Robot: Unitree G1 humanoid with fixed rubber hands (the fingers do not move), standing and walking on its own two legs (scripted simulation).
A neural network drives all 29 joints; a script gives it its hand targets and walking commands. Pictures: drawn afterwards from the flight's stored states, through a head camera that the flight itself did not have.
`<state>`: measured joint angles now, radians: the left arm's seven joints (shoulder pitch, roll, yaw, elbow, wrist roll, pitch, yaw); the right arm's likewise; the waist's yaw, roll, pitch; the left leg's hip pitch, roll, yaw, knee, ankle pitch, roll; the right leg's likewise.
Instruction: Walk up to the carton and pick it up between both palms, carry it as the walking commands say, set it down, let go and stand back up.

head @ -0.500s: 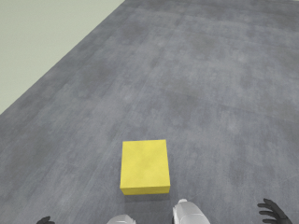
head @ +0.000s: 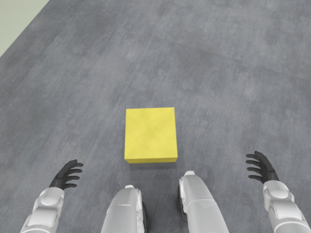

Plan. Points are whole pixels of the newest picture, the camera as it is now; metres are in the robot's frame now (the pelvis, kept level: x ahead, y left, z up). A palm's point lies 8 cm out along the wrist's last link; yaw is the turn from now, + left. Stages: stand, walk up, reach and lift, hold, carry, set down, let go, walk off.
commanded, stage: reach and lift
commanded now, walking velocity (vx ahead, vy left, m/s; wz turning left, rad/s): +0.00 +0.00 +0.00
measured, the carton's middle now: (151, 136) +0.49 +0.06 -0.63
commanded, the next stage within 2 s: none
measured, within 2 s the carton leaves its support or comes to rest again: neither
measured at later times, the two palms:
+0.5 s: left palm (75, 147) +0.32 +0.27 -0.13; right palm (237, 139) +0.33 -0.23 -0.14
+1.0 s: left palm (86, 114) +0.44 +0.26 -0.17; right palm (217, 106) +0.46 -0.20 -0.17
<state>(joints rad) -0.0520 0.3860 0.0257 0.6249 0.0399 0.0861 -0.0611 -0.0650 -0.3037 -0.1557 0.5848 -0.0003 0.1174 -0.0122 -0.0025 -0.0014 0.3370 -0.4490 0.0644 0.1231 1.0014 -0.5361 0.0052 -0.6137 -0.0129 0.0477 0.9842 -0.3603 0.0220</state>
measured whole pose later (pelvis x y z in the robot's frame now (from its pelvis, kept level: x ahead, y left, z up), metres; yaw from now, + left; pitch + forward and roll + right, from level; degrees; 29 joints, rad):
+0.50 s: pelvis -0.02 +0.01 -0.05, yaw +1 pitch +13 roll +1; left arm -0.48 0.39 0.07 0.66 -0.03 0.17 -0.04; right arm -0.48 -0.28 -0.15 0.59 0.00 0.21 -0.06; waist 0.00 0.00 0.26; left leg -0.90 0.06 0.11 1.26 -0.58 0.02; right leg -1.05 -0.02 0.05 1.19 -0.38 0.03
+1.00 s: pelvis -0.01 +0.00 -0.07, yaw +2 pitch +33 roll +1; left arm -0.88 0.42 0.15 0.78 -0.11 0.12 -0.04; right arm -0.90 -0.28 -0.21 0.68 0.03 0.20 -0.08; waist 0.00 0.00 0.12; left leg -1.32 0.06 0.10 1.30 -0.56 0.02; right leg -1.45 -0.02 0.05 1.22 -0.35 0.03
